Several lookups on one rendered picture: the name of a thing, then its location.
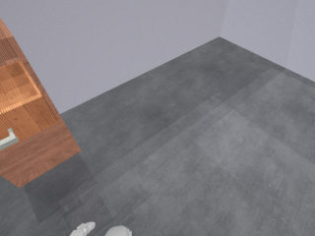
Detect robot left hand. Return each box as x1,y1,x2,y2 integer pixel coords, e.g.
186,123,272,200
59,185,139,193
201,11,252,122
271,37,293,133
70,221,95,236

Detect cabinet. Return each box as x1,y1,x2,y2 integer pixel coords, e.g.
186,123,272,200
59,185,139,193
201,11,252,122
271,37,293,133
0,18,81,188

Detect handle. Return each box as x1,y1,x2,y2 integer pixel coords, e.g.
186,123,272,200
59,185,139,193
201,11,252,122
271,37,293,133
0,128,19,150

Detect drawer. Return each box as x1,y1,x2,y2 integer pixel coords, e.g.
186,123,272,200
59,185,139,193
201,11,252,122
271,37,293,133
0,61,59,151

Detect left robot thigh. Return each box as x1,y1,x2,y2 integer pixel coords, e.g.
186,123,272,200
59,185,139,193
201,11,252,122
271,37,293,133
105,225,132,236

